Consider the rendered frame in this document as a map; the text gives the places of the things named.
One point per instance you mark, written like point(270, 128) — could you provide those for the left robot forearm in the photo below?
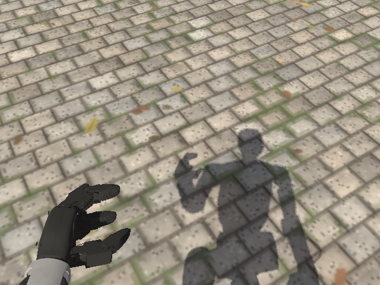
point(47, 271)

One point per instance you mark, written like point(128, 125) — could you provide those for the left robot hand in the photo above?
point(64, 226)

